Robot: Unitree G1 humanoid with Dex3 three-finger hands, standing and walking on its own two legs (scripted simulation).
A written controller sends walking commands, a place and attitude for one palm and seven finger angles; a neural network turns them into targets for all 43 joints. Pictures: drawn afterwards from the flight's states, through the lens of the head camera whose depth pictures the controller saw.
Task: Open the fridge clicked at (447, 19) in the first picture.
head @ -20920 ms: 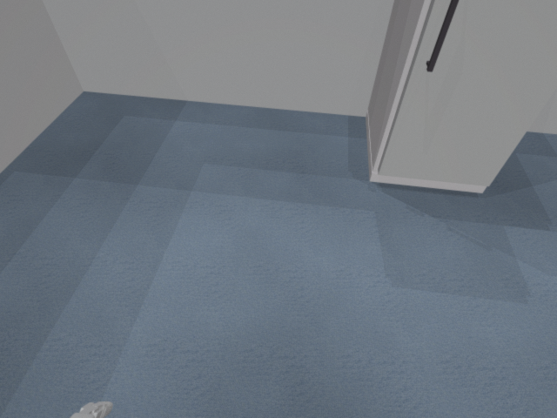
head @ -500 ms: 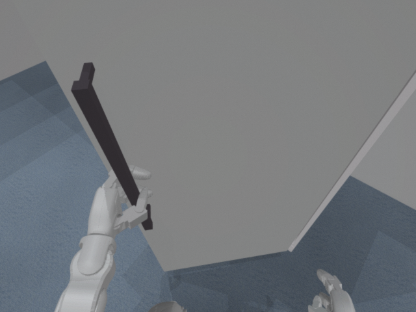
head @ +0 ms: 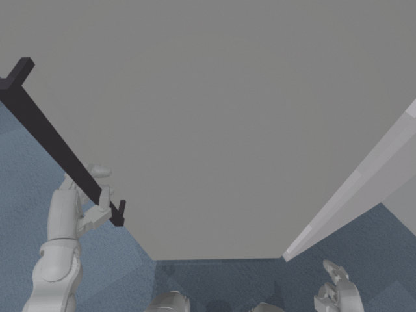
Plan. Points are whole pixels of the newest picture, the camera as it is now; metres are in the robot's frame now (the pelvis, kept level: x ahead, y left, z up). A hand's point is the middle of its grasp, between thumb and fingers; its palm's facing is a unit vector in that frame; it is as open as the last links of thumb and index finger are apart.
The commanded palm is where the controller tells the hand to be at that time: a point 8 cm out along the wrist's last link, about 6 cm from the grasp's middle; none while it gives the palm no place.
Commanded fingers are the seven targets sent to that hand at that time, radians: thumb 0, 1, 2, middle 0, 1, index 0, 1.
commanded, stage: walk backward, drawing the door open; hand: left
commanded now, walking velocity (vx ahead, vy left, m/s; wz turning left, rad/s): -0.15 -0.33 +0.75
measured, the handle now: (87, 169) +0.33 +0.22 +0.11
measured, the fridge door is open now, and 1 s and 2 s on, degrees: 62 74 74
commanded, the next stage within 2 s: stop walking and hold the door back in 0.18 s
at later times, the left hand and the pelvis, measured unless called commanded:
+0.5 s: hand (112, 269) +0.18 +0.15 +0.06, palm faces +0.62 -0.69 -0.38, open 5.8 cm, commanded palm +0.16 +0.20 +0.07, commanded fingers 0.00 0.90 0.90 -0.45 -1.40 -0.45 -1.40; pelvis -0.01 -0.19 +0.02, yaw +19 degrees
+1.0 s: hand (108, 254) +0.20 +0.16 +0.07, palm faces +0.58 -0.78 -0.26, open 5.7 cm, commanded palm +0.15 +0.21 +0.07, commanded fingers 0.00 0.90 0.90 -0.45 -1.40 -0.45 -1.40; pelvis -0.09 -0.21 +0.02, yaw +22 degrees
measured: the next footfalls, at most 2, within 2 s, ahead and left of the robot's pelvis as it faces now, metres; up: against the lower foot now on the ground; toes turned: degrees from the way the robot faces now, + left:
left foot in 0.04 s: +0.04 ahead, +0.09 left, +0.00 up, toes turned +8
right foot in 0.32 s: +0.07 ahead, -0.27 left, +0.00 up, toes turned +10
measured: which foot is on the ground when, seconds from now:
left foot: up 0.00-0.02, down 0.04-0.32, up 0.34-0.82, down 0.84-1.00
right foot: down 0.00-0.02, up 0.04-0.30, down 0.32-0.84, up 0.86-1.00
